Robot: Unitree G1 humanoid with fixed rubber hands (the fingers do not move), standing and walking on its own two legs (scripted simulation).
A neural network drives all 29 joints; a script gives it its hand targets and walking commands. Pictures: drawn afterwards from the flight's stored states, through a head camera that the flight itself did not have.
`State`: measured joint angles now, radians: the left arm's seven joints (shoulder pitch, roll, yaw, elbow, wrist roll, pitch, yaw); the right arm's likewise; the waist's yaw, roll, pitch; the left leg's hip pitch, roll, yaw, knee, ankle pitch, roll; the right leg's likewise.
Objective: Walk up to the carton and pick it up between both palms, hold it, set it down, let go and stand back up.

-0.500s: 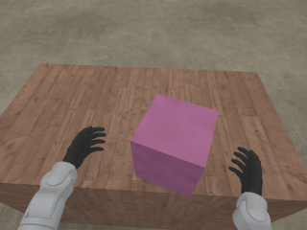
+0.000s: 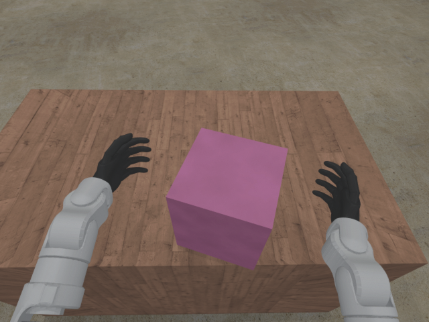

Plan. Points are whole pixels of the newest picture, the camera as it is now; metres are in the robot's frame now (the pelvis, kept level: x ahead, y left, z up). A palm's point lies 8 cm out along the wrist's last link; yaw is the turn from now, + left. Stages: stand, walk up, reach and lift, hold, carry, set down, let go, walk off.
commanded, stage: reach and lift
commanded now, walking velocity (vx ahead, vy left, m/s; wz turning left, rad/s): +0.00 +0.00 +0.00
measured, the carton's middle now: (228, 200) +0.36 -0.05 -0.03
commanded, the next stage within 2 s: none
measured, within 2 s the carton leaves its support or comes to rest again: neither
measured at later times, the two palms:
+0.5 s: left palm (126, 132) +0.42 +0.14 +0.14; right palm (342, 172) +0.31 -0.23 +0.12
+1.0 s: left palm (140, 169) +0.41 +0.13 +0.05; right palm (312, 206) +0.30 -0.20 +0.03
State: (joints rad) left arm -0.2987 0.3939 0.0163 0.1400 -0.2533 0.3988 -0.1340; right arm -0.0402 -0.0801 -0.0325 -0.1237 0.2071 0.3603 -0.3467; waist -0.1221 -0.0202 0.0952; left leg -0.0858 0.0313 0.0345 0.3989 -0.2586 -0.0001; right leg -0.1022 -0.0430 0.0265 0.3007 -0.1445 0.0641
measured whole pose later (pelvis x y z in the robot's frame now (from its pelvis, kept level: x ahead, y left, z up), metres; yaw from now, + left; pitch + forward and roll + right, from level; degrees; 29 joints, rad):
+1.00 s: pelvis -0.02 +0.00 -0.01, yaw +1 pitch +5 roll -2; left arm -0.72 0.30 -0.03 0.97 -0.15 0.01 -0.07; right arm -0.45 0.03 -0.08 0.67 0.12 -0.07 -0.33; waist -0.19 -0.01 0.01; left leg -0.36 0.03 0.01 0.52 -0.26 0.01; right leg -0.35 -0.05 0.01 0.39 -0.13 0.07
